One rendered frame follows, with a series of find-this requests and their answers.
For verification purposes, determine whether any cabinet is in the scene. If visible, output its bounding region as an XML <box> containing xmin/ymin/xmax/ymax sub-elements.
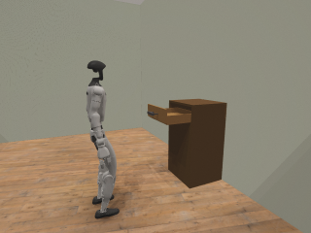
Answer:
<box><xmin>168</xmin><ymin>98</ymin><xmax>227</xmax><ymax>188</ymax></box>

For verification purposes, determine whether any robot left foot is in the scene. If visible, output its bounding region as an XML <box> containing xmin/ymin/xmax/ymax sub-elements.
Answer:
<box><xmin>92</xmin><ymin>194</ymin><xmax>114</xmax><ymax>205</ymax></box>

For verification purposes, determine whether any robot right shin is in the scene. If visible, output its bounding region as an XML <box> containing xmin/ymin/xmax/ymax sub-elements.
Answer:
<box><xmin>101</xmin><ymin>175</ymin><xmax>117</xmax><ymax>213</ymax></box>

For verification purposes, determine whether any right robot forearm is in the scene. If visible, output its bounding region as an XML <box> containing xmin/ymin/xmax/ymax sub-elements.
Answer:
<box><xmin>91</xmin><ymin>113</ymin><xmax>106</xmax><ymax>148</ymax></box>

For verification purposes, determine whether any drawer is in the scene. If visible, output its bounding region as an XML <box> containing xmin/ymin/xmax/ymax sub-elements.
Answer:
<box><xmin>148</xmin><ymin>104</ymin><xmax>191</xmax><ymax>125</ymax></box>

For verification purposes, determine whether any handle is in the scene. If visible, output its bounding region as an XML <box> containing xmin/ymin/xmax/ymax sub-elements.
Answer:
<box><xmin>147</xmin><ymin>111</ymin><xmax>158</xmax><ymax>116</ymax></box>

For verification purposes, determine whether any right robot hand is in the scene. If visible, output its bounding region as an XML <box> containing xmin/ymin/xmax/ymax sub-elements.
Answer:
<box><xmin>97</xmin><ymin>146</ymin><xmax>112</xmax><ymax>169</ymax></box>

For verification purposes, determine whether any robot right upper arm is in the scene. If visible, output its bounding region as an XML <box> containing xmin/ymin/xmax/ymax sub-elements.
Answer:
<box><xmin>88</xmin><ymin>86</ymin><xmax>104</xmax><ymax>120</ymax></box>

